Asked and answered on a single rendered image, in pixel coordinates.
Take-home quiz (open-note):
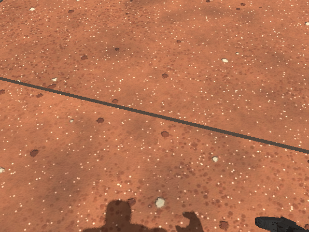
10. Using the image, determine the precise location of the right robot hand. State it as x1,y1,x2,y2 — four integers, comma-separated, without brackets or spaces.
255,217,309,232

